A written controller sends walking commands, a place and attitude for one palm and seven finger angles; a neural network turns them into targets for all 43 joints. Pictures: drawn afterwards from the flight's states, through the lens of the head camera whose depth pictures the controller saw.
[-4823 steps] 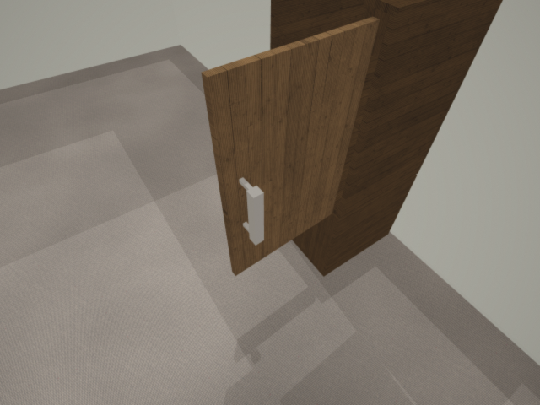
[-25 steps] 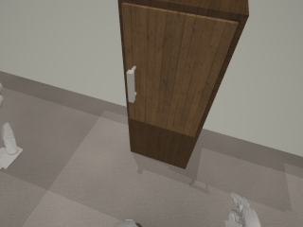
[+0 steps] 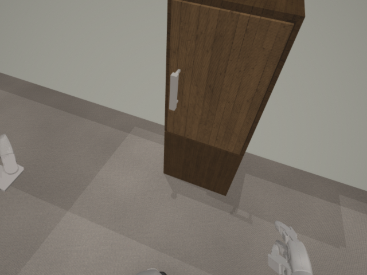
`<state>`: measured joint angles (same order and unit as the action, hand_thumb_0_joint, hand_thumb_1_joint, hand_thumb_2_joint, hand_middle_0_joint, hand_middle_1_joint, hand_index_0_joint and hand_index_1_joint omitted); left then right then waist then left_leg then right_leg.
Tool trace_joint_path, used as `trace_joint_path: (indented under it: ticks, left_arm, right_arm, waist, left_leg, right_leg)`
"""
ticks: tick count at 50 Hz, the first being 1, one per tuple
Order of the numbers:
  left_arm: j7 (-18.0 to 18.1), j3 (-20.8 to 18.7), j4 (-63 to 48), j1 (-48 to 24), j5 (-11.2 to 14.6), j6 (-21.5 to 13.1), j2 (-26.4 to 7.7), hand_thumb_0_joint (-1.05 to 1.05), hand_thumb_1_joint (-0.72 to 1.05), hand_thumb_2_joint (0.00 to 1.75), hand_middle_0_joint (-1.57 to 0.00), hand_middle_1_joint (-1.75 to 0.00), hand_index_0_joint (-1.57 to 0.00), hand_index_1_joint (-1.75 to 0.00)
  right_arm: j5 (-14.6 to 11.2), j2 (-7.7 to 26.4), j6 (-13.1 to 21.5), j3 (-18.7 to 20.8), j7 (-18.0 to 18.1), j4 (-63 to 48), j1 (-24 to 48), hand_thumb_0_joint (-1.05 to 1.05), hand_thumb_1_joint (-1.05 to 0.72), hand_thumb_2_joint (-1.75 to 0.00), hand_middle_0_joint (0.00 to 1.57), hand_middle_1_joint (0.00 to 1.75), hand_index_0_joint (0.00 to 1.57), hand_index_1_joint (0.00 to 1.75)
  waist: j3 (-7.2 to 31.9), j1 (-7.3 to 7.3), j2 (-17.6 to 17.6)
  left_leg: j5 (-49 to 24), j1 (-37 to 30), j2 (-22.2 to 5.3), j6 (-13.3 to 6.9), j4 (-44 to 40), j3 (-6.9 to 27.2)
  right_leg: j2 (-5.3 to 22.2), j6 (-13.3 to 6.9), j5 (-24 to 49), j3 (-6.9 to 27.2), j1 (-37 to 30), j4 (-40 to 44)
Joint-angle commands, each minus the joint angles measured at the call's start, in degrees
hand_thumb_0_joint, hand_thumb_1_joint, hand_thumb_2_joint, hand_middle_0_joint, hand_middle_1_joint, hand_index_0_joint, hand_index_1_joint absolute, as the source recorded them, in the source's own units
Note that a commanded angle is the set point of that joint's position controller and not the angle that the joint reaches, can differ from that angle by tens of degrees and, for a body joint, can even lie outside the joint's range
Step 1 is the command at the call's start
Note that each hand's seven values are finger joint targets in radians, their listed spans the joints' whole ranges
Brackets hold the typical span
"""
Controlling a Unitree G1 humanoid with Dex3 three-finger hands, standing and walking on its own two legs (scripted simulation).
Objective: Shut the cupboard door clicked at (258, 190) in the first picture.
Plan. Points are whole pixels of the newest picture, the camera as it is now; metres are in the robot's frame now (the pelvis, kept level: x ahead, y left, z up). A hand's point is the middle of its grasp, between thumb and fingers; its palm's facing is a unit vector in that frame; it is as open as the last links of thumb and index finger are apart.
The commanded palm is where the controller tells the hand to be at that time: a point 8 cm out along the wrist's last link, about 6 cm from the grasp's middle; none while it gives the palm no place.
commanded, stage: stop stepping back and stand still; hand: left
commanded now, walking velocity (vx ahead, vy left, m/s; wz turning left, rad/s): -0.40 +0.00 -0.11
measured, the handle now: (175, 89) +0.80 +0.08 -0.05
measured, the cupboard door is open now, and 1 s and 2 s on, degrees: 0 0 0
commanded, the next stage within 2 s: let the arm hang, fingers relaxed in 0.82 s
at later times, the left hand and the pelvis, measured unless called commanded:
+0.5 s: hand out of the picture +0.13 +0.29 +0.18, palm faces +0.43 -0.84 -0.34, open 7.4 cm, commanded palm +0.04 +0.32 +0.19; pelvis -0.14 +0.04 +0.00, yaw -7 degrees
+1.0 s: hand out of the picture +0.09 +0.28 +0.07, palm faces +0.24 -0.87 -0.43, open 7.4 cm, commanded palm none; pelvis -0.15 +0.05 +0.00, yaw -3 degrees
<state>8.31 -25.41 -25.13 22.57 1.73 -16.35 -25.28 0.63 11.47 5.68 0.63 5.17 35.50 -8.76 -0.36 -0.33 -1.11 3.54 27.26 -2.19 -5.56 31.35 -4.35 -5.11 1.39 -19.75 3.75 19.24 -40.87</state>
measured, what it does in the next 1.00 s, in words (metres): walks backwards: right foot, then left foot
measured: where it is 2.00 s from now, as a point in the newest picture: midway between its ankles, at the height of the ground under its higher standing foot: outside the picture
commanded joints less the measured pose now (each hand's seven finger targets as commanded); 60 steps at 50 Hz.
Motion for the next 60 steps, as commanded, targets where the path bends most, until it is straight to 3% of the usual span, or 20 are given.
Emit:
trace_joint_path:
  ticks: [1,8,10,12,13,18,20,22,24,28,30,32,36,45,46,47,49,51,54,60]
  left_arm:
    - [-1.0,-6.7,-12.3,-1.0,1.2,-2.1,-8.9,0.0,0.9,0.9,-0.2,-0.3,-0.2,-0.3]
    - [0.1,-8.3,-27.0,9.6,4.2,0.5,-11.6,0.0,0.9,0.9,-0.2,-0.3,-0.2,-0.3]
    - [1.4,-10.6,-26.8,7.3,3.3,0.4,-15.4,0.0,0.9,0.9,-0.2,-0.3,-0.2,-0.3]
    - [3.2,-14.7,-24.7,1.6,3.9,0.6,-20.3,0.0,0.9,0.9,-0.2,-0.3,-0.2,-0.3]
    - [2.8,-7.9,-17.7,2.0,3.6,2.5,-11.6,0.0,0.9,0.9,-0.2,-0.3,-0.2,-0.3]
    - [2.6,-0.8,-1.1,-9.5,0.9,5.3,-7.8,0.0,0.9,0.9,-0.2,-0.3,-0.2,-0.3]
    - [2.4,0.5,-2.4,-12.8,0.7,4.7,-6.9,0.0,0.9,0.9,-0.2,-0.3,-0.2,-0.3]
    - [1.5,-2.9,-6.7,-8.0,0.7,3.2,-12.0,0.0,0.9,0.9,-0.2,-0.3,-0.2,-0.3]
    - [1.2,-3.5,-12.4,-1.5,1.3,2.9,-10.1,0.0,0.9,0.9,-0.2,-0.3,-0.2,-0.3]
    - [1.6,-9.1,-23.7,14.7,2.0,2.2,-12.9,0.0,0.9,0.9,-0.2,-0.3,-0.2,-0.3]
    - [2.5,-11.8,-22.9,18.0,0.8,2.0,-14.5,0.0,0.9,0.9,-0.2,-0.3,-0.2,-0.3]
    - [3.5,-14.9,-22.6,13.4,1.2,1.2,-17.0,0.0,0.9,0.9,-0.2,-0.3,-0.2,-0.3]
    - [3.5,-10.9,-7.6,9.5,0.4,0.4,-11.1,0.0,0.9,0.9,-0.2,-0.3,-0.2,-0.3]
    - [2.6,2.3,-3.7,-3.7,-0.4,2.7,-5.2,0.0,0.9,0.9,-0.2,-0.3,-0.2,-0.3]
    - [-5.2,18.1,33.9,-2.5,-5.0,12.8,5.3,0.0,0.9,0.9,-0.2,-0.3,-0.2,-0.3]
    - [-7.3,18.4,35.6,1.7,-3.8,16.2,6.8,0.0,0.9,0.9,-0.2,-0.3,-0.2,-0.3]
    - [-8.1,20.8,37.3,3.1,-3.1,17.2,10.5,0.0,0.9,0.9,-0.2,-0.3,-0.2,-0.3]
    - [-8.2,21.5,42.3,1.0,-3.9,16.7,8.8,0.0,0.9,0.9,-0.2,-0.3,-0.2,-0.3]
    - [-8.2,21.3,52.0,-5.7,-3.5,15.8,2.5,0.0,0.9,0.9,-0.2,-0.3,-0.2,-0.3]
    - [-7.2,22.3,69.0,-4.2,-2.8,16.2,8.0,0.0,0.9,0.9,-0.2,-0.3,-0.2,-0.3]
  right_arm:
    - [0.3,8.8,2.1,4.1,-1.1,-9.4,3.7,0.0,-0.9,-0.9,0.2,0.3,0.2,0.3]
    - [-0.2,5.8,3.9,2.3,-2.8,-10.5,0.9,0.0,-0.9,-0.9,0.2,0.3,0.2,0.3]
    - [-0.1,6.2,2.7,2.1,-2.6,-7.8,0.3,0.0,-0.9,-0.9,0.2,0.3,0.2,0.3]
    - [0.8,7.4,2.3,1.5,-1.7,-6.3,1.2,0.0,-0.9,-0.9,0.2,0.3,0.2,0.3]
    - [-0.4,6.1,1.9,1.5,-1.2,-5.3,-1.3,0.0,-0.9,-0.9,0.2,0.3,0.2,0.3]
    - [-1.3,9.0,2.1,1.0,0.8,-4.2,-0.8,0.0,-0.9,-0.9,0.2,0.3,0.2,0.3]
    - [-1.6,10.1,2.4,0.9,1.1,-6.2,-1.1,0.0,-0.9,-0.9,0.2,0.3,0.2,0.3]
    - [-0.6,8.0,3.7,0.3,0.6,-6.4,-0.1,0.0,-0.9,-0.9,0.2,0.3,0.2,0.3]
    - [-0.3,7.8,3.4,1.1,-0.4,-7.3,1.6,0.0,-0.9,-0.9,0.2,0.3,0.2,0.3]
    - [-0.3,7.7,2.6,1.5,-1.6,-10.3,2.9,0.0,-0.9,-0.9,0.2,0.3,0.2,0.3]
    - [0.0,6.6,0.9,1.6,-1.7,-10.4,2.1,0.0,-0.9,-0.9,0.2,0.3,0.2,0.3]
    - [0.1,6.5,0.1,2.4,-1.3,-9.1,0.7,0.0,-0.9,-0.9,0.2,0.3,0.2,0.3]
    - [0.1,6.5,0.4,2.4,-0.5,-6.3,-2.9,0.0,-0.9,-0.9,0.2,0.3,0.2,0.3]
    - [-0.4,7.9,2.7,2.3,0.6,-6.0,0.4,0.0,-0.9,-0.9,0.2,0.3,0.2,0.3]
    - [0.6,11.3,2.3,1.8,-6.3,3.9,-1.7,0.0,-0.9,-0.9,0.2,0.3,0.2,0.3]
    - [0.1,7.7,-0.6,1.5,-6.7,2.5,-6.0,0.0,-0.9,-0.9,0.2,0.3,0.2,0.3]
    - [0.7,11.2,-2.2,1.5,-5.9,1.7,-4.4,0.0,-0.9,-0.9,0.2,0.3,0.2,0.3]
    - [1.7,11.6,-3.8,1.0,-5.2,1.4,-0.6,0.0,-0.9,-0.9,0.2,0.3,0.2,0.3]
    - [1.5,8.8,-4.9,1.0,-5.0,3.8,-3.0,0.0,-0.9,-0.9,0.2,0.3,0.2,0.3]
    - [1.0,6.3,-5.3,0.4,-4.2,11.8,-2.1,0.0,-0.9,-0.9,0.2,0.3,0.2,0.3]
  waist:
    - [8.6,-0.7,-11.3]
    - [16.2,-0.83,-12.3]
    - [9.7,0.0,6.8]
    - [5.8,0.58,5.5]
    - [6.1,1.51,6.8]
    - [-5.0,3.16,-4.7]
    - [-5.9,3.02,-14.9]
    - [-2.7,2.22,-9.3]
    - [1.6,0.81,-1.3]
    - [8.8,-0.04,-15.0]
    - [6.7,-0.43,-9.4]
    - [2.3,-0.21,7.7]
    - [0.9,2.28,0.3]
    - [-2.9,-0.12,13.3]
    - [-5.7,3.45,7.4]
    - [1.8,1.95,5.7]
    - [4.6,-0.2,-2.9]
    - [3.4,-2.16,6.3]
    - [3.8,1.17,16.3]
    - [3.8,0.26,-9.4]
  left_leg:
    - [36.2,11.7,-17.9,1.2,-27.5,14.6]
    - [23.4,-16.4,-4.0,14.0,-15.3,-2.9]
    - [13.9,-18.5,-0.7,9.9,17.1,-0.5]
    - [14.2,-5.7,-3.1,7.9,27.8,8.2]
    - [12.3,-1.1,-1.5,7.6,26.2,9.1]
    - [16.8,-15.2,-1.0,3.2,-1.3,4.6]
    - [28.4,-16.4,-14.1,-4.2,-15.0,29.7]
    - [32.5,-14.0,-17.7,-6.3,-21.8,38.0]
    - [38.4,-3.4,-15.8,-3.6,-24.0,30.5]
    - [39.6,8.0,-7.7,3.1,-18.7,9.3]
    - [38.0,16.0,-2.5,4.7,-0.6,3.7]
    - [26.8,20.9,1.6,6.4,29.9,3.0]
    - [15.9,12.3,-2.6,6.5,31.9,5.9]
    - [14.0,-5.9,-0.1,4.5,6.9,-1.2]
    - [10.8,-2.1,-3.3,5.7,3.5,-1.1]
    - [-1.0,-10.6,-1.7,4.9,-0.5,3.5]
    - [-13.6,-13.4,-10.4,1.1,-1.5,11.0]
    - [-2.1,-4.0,-9.0,1.5,-0.3,8.5]
    - [3.3,-9.5,0.0,6.1,3.8,3.0]
    - [-0.1,-15.2,-3.7,4.8,-5.7,4.9]
  right_leg:
    - [-2.9,-1.2,-7.1,-5.0,-14.7,-18.7]
    - [-1.2,-5.0,-12.7,-12.1,-9.2,20.6]
    - [18.4,-12.3,-11.5,13.4,10.3,32.5]
    - [28.2,-17.8,-5.4,18.9,8.7,33.5]
    - [22.2,-15.1,-7.4,12.9,0.5,28.3]
    - [11.4,-6.2,1.9,-0.4,5.9,9.4]
    - [3.4,-1.6,-3.3,-5.3,12.5,-5.1]
    - [4.4,-2.0,-9.1,-1.8,12.4,-12.9]
    - [4.0,-2.8,-7.9,-2.8,0.4,-12.6]
    - [0.7,-3.7,-5.0,-11.4,-21.5,2.3]
    - [6.4,-7.5,-11.2,-2.7,-24.5,12.1]
    - [28.6,-16.7,-27.2,33.5,-13.1,33.9]
    - [22.2,-13.5,-20.0,18.1,-2.8,30.1]
    - [17.9,-8.0,-11.9,4.4,0.3,28.1]
    - [20.2,-7.0,17.5,-7.8,-1.5,13.5]
    - [14.2,-4.5,18.4,-4.2,-1.1,7.2]
    - [10.0,-1.1,5.1,-8.2,2.4,1.9]
    - [9.6,-1.9,2.7,-5.4,-6.4,9.3]
    - [17.8,-6.2,27.7,1.5,-6.6,14.6]
    - [11.2,-2.7,10.1,-3.6,-8.0,17.9]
